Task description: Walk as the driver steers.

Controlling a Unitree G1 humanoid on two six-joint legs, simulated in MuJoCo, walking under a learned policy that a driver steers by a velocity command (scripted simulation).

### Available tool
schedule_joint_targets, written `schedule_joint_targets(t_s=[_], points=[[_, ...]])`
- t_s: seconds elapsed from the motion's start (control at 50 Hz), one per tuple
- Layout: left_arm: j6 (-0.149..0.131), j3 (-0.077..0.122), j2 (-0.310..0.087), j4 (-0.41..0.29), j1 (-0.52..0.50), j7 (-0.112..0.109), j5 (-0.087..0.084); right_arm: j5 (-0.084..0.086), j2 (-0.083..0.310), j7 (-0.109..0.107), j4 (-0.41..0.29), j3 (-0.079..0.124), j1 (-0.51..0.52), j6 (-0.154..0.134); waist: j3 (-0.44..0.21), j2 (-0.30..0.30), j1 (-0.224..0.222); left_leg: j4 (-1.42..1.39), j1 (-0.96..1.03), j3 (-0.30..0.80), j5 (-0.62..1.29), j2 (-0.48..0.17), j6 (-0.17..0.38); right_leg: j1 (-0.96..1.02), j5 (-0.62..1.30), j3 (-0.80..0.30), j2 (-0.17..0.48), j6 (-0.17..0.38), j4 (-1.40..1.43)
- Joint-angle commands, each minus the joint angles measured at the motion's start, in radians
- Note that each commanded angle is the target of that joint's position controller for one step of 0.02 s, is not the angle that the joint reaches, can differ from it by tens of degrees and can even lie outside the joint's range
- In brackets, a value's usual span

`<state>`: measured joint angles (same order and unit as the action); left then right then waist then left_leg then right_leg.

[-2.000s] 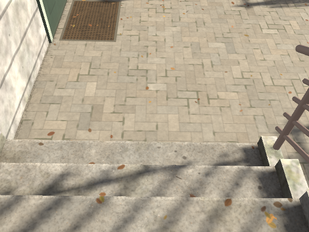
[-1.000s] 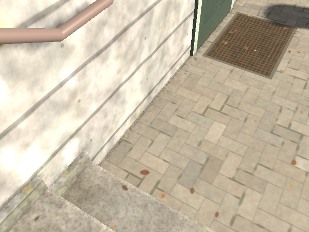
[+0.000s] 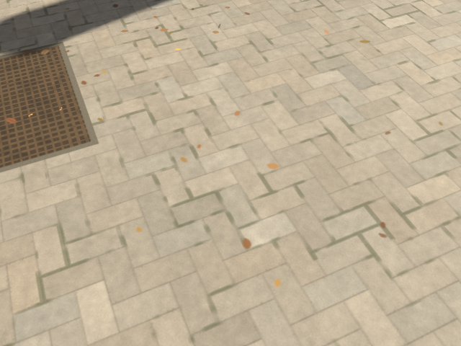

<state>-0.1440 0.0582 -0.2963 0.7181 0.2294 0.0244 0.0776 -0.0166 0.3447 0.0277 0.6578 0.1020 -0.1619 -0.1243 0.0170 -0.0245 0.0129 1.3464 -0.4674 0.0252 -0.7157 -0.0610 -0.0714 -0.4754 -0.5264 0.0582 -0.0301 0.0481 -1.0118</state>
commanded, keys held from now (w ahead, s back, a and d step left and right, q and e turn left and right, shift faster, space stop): shift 0.70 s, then q+shift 0.20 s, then w+q+shift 0.10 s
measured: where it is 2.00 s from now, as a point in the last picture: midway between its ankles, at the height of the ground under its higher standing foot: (80, 323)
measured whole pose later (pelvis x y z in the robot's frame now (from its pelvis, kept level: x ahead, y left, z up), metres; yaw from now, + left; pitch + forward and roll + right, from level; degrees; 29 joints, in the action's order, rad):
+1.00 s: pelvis +0.05 +0.09 -0.06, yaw -2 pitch +4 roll +2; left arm -0.02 0.04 -0.23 0.72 0.21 -0.05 0.01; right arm 0.03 0.27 0.01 0.71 0.09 -0.18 0.09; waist -0.01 0.02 -0.05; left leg 0.86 -0.56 0.07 -0.26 0.05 0.02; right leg -0.61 -0.85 0.06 0.19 -0.02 -1.39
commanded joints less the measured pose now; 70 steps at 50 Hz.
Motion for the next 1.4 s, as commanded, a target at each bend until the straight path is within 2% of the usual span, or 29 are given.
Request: schedule_joint_targets(t_s=[0.02,0.06,0.14,0.26,0.28,0.32,0.4,0.44,0.58,0.62,0.64,0.72,0.8,0.88,0.9,0.92,0.94,0.96,0.98,1.02,1.12,1.14,1.16,1.18,1.2,1.22,1.24,1.28,1.4], points=[[-0.013,0.009,-0.101,-0.024,0.039,0.036,-0.048,-0.025,0.085,-0.021,-0.193,-0.006,0.092,0.009,-0.038,0.063,-0.019,-0.016,-0.436,0.159,0.151,0.040,-0.018,0.237,0.883,-0.555,0.329,0.324,0.291],[0.023,-0.029,-0.074,-0.083,-0.110,0.034,-0.034,-0.101,0.075,-0.018,-0.097,-0.036,-0.032,0.059,-0.059,0.086,0.043,-0.139,-0.199,0.152,0.519,0.028,-0.008,-0.079,0.624,-0.398,0.186,0.203,0.286],[0.046,-0.037,-0.158,-0.071,-0.045,-0.010,0.015,-0.026,0.026,0.042,-0.045,-0.080,-0.070,0.077,-0.030,0.020,0.013,-0.534,0.213,0.068,1.031,0.027,-0.015,-0.383,-0.003,-0.279,0.098,0.122,0.186],[0.070,-0.081,-0.155,-0.012,0.124,0.020,-0.056,-0.016,0.091,0.021,-0.054,-0.050,0.009,0.091,0.011,0.085,-0.069,-1.097,0.287,0.019,1.106,0.020,0.036,-0.163,0.077,-0.492,0.140,0.141,-0.067],[0.117,-0.048,-0.034,0.024,0.138,-0.065,-0.123,0.074,0.018,0.035,-0.007,-0.034,-0.004,0.101,-0.064,0.009,-0.052,-1.141,0.388,-0.023,1.346,-0.009,0.076,-0.153,0.223,-0.283,-0.033,0.075,-0.230],[0.104,-0.073,0.071,0.018,0.214,-0.080,-0.123,0.047,0.030,0.028,0.144,-0.046,-0.311,0.109,-0.333,-0.192,0.007,-0.709,0.903,0.184,1.981,-0.277,0.310,-0.590,-0.478,-0.222,-0.079,-0.108,-0.891],[0.145,-0.083,0.060,-0.085,-0.036,-0.113,-0.147,-0.010,0.102,-0.023,0.130,-0.043,-0.056,0.150,-0.219,-0.083,-0.075,-0.966,0.411,0.390,1.265,-0.429,0.463,-0.516,-0.207,-0.213,0.070,-0.143,-0.963],[0.184,-0.083,0.055,-0.091,-0.118,-0.136,-0.112,-0.020,0.046,-0.049,0.103,-0.072,-0.005,0.157,-0.124,-0.048,-0.058,-1.042,0.188,0.266,1.103,-0.334,0.398,-0.360,-0.236,-0.152,0.049,-0.131,-0.963],[0.166,-0.137,0.164,-0.087,-0.086,-0.090,-0.078,0.055,-0.014,-0.069,0.187,-0.067,-0.190,0.185,-0.092,-0.178,-0.064,-0.986,0.240,0.050,1.185,-0.161,0.276,-0.092,-0.291,-0.090,0.066,-0.023,-0.216],[0.168,-0.094,0.022,-0.092,-0.144,-0.073,-0.103,0.010,-0.038,-0.046,0.184,-0.050,-0.358,0.179,-0.168,0.128,0.054,-0.892,0.241,-0.044,1.187,-0.079,0.212,-0.068,0.361,-0.295,0.142,0.106,-0.200],[0.179,-0.093,0.029,-0.119,-0.111,-0.077,-0.075,-0.003,-0.017,-0.029,0.166,-0.043,-0.265,0.180,-0.197,0.184,-0.018,-0.892,0.212,-0.049,1.021,-0.051,0.196,-0.059,0.365,-0.393,0.179,0.160,-0.077],[0.176,-0.084,0.049,-0.157,-0.245,-0.075,-0.075,-0.008,-0.132,-0.015,0.113,-0.045,-0.143,0.213,-0.063,0.213,0.015,-0.855,0.142,-0.054,0.558,0.050,0.165,-0.146,0.226,-0.447,0.231,0.217,0.007],[0.158,-0.021,-0.003,-0.145,-0.102,-0.075,-0.059,0.045,-0.065,0.002,0.028,-0.011,0.037,0.205,-0.034,0.255,-0.122,-0.682,-0.139,0.109,0.217,0.126,0.139,0.052,0.530,-0.519,0.315,0.271,0.040],[0.151,0.002,0.015,-0.143,-0.106,-0.089,-0.069,0.050,-0.038,-0.011,-0.028,0.008,0.096,0.219,-0.098,0.216,-0.103,-0.484,-0.246,0.170,0.362,0.113,0.092,0.094,0.501,-0.541,0.410,0.241,0.001],[0.118,-0.011,-0.063,-0.048,0.085,-0.069,0.024,-0.156,-0.077,-0.025,0.025,-0.052,-0.070,0.175,-0.064,0.163,-0.135,-0.540,-0.352,0.137,0.783,0.073,0.084,0.073,0.187,-0.623,0.443,0.263,0.109],[0.095,0.008,-0.108,-0.015,0.129,-0.059,0.005,-0.166,-0.098,-0.006,0.024,-0.055,-0.036,0.155,-0.025,0.138,-0.137,-0.539,-0.367,0.146,0.783,0.053,0.102,0.091,-0.105,-0.667,0.433,0.287,0.158],[0.083,0.009,-0.100,-0.008,0.072,-0.056,0.006,-0.141,-0.079,0.006,0.013,-0.060,-0.005,0.140,-0.011,0.132,-0.131,-0.495,-0.372,0.105,0.716,0.053,0.093,0.049,-0.416,-0.608,0.406,0.255,0.195],[0.110,0.021,-0.027,-0.062,-0.075,-0.079,-0.076,0.123,-0.038,-0.014,-0.079,0.013,0.178,0.198,-0.047,0.213,-0.096,-0.434,-0.278,0.090,0.358,0.081,0.101,-0.016,-0.375,-0.526,0.421,0.164,0.163],[0.115,0.017,-0.035,-0.058,-0.075,-0.082,-0.093,0.152,-0.013,-0.021,-0.081,0.007,0.163,0.217,-0.034,0.220,-0.092,-0.437,-0.238,0.032,0.334,0.077,0.090,-0.045,-0.426,-0.437,0.418,0.131,0.194],[0.109,0.041,-0.070,-0.021,-0.040,-0.077,-0.109,0.102,-0.020,-0.020,-0.090,0.010,0.171,0.222,-0.011,0.247,-0.093,-0.441,-0.186,-0.018,0.420,0.060,0.089,-0.057,-0.469,-0.360,0.421,0.075,0.196],[0.104,0.049,-0.098,0.028,-0.136,-0.064,-0.104,0.091,0.007,-0.033,0.057,0.053,-0.187,0.206,-0.057,0.201,0.120,-0.643,0.330,-0.237,0.578,0.065,0.163,-0.199,-0.144,0.012,0.407,-0.070,-0.066],[0.131,0.061,-0.126,0.094,0.019,-0.050,0.076,0.025,0.009,-0.017,0.157,0.027,-0.344,0.183,-0.111,0.032,0.144,-0.779,0.446,-0.251,0.602,0.094,0.128,-0.052,-0.072,0.147,0.310,-0.044,-0.373],[0.137,0.053,-0.063,0.118,-0.001,-0.043,0.068,-0.011,0.009,-0.013,0.238,0.022,-0.455,0.155,-0.069,-0.178,0.206,-0.834,0.599,-0.197,0.581,0.117,0.137,-0.243,-0.245,0.193,0.217,-0.026,-0.822],[0.141,0.004,0.095,0.065,-0.154,-0.034,0.041,-0.025,0.007,0.011,0.257,-0.007,-0.477,0.137,0.075,-0.225,0.228,-0.639,0.531,-0.075,0.366,0.103,0.177,-0.575,-0.318,0.111,0.161,0.029,-1.214],[0.123,-0.036,0.189,-0.037,-0.258,-0.038,-0.001,0.002,0.001,0.026,0.246,-0.052,-0.466,0.130,0.121,-0.181,0.188,-0.574,0.445,0.109,0.770,0.037,0.155,-0.747,-0.227,0.004,0.149,0.055,-1.294],[0.102,-0.041,0.168,-0.137,-0.206,-0.025,0.034,0.026,0.045,0.013,0.242,-0.049,-0.516,0.126,-0.058,-0.227,0.118,-0.677,0.620,0.393,0.905,-0.033,0.210,-0.863,-0.206,-0.021,0.131,0.032,-1.214],[0.078,-0.046,0.120,-0.199,-0.261,-0.018,0.045,0.022,0.167,-0.026,0.203,-0.007,-0.485,0.123,-0.146,-0.298,0.136,-1.033,0.625,0.876,0.149,-0.235,0.325,-0.957,-0.157,-0.084,0.130,-0.004,-1.097],[0.068,0.000,-0.055,-0.088,-0.248,-0.041,0.020,-0.041,0.113,-0.044,0.125,-0.021,-0.208,0.085,0.031,0.061,0.018,-1.092,0.377,0.824,-0.036,-0.217,0.315,-0.777,0.238,-0.178,0.157,-0.021,-0.737],[0.111,-0.056,0.011,-0.137,-0.455,-0.012,-0.029,0.024,-0.015,-0.054,0.205,-0.057,-0.401,0.050,0.087,-0.024,0.079,-1.044,0.450,0.507,0.955,-0.032,0.294,-0.503,0.471,-0.101,0.045,-0.112,0.043]])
